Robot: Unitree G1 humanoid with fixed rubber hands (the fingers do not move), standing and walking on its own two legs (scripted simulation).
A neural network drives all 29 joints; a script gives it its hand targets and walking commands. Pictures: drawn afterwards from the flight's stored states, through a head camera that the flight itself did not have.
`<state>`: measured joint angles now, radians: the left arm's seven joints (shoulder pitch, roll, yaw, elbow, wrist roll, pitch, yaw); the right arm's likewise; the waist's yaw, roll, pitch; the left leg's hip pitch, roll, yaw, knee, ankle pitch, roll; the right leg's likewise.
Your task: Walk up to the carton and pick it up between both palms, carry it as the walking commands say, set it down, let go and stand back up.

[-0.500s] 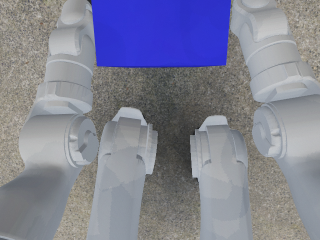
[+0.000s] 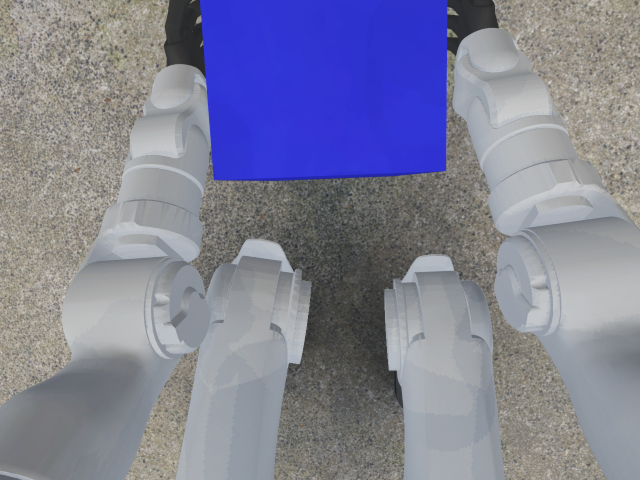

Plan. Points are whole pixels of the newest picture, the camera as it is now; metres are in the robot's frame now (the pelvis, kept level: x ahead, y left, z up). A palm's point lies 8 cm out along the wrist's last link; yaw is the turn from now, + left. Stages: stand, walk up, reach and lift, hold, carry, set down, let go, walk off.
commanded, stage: set down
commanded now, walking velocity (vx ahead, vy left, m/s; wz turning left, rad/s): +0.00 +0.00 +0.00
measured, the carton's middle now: (327, 55) +0.54 +0.04 -0.21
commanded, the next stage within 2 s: let go in 2.00 s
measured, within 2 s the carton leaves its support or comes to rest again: neither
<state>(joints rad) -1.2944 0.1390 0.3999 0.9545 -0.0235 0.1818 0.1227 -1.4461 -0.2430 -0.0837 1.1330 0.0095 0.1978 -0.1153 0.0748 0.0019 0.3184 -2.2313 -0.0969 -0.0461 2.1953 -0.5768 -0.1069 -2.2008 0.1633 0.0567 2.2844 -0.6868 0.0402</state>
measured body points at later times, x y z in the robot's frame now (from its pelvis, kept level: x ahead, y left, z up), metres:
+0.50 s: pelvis -0.01 +0.00 +0.02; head +0.37 -0.01 +0.26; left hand +0.51 +0.20 -0.17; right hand +0.54 -0.12 -0.18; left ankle +0.12 +0.14 -0.33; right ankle +0.09 -0.11 -0.33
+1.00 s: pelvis -0.02 +0.01 +0.05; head +0.35 +0.02 +0.28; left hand +0.51 +0.20 -0.12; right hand +0.57 -0.13 -0.11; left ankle +0.12 +0.13 -0.33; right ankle +0.08 -0.11 -0.33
